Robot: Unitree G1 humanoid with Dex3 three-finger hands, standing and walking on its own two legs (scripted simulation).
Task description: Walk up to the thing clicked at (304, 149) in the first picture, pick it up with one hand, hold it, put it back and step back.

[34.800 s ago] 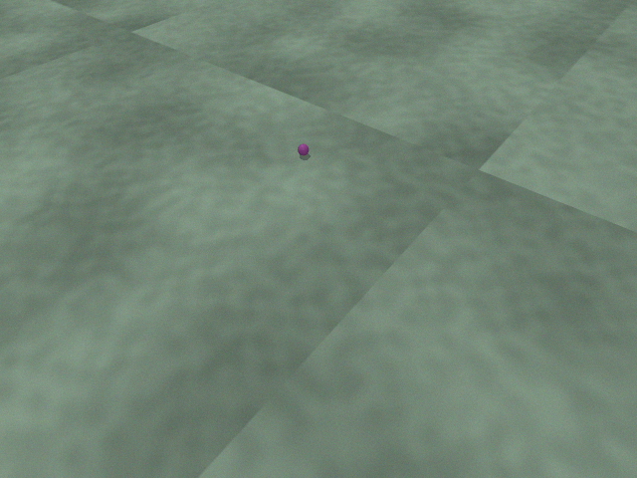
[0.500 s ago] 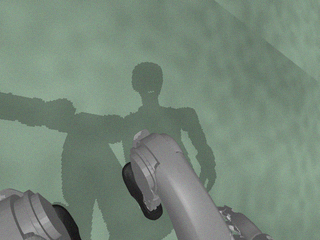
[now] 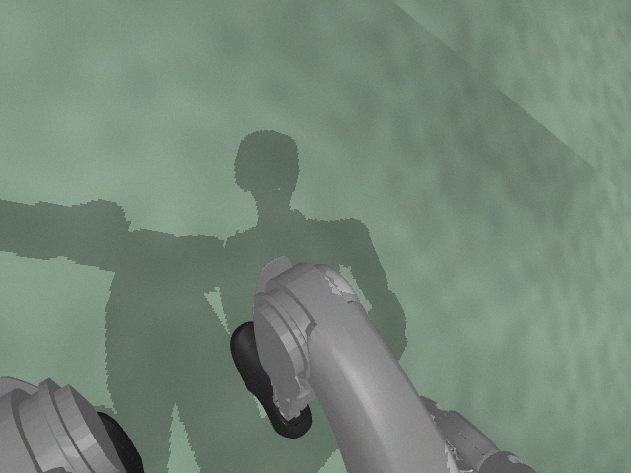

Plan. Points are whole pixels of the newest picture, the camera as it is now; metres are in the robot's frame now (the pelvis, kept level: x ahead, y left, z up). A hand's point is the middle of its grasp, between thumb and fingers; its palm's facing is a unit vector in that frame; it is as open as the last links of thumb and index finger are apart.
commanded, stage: rest palm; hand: left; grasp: from above
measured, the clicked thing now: out of the picture +0.50 +0.38 -0.28
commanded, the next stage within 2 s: none
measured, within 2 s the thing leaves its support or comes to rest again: neither
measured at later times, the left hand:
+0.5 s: hand out of the picture +0.48 +0.36 -0.25, palm faces -0.44 -0.15 -0.88, open 14.4 cm
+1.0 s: hand out of the picture +0.48 +0.36 -0.25, palm faces -0.45 -0.16 -0.88, open 14.2 cm
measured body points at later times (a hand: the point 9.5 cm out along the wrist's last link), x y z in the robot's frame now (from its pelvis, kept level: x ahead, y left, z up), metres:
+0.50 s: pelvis +0.00 +0.00 +0.00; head +0.30 +0.13 +0.30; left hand +0.50 +0.36 -0.20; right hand +0.04 -0.25 -0.06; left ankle +0.06 +0.12 -0.28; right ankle +0.11 -0.11 -0.28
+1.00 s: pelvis +0.00 +0.00 +0.00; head +0.30 +0.13 +0.30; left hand +0.50 +0.36 -0.20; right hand +0.05 -0.25 -0.06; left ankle +0.06 +0.12 -0.28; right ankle +0.11 -0.11 -0.28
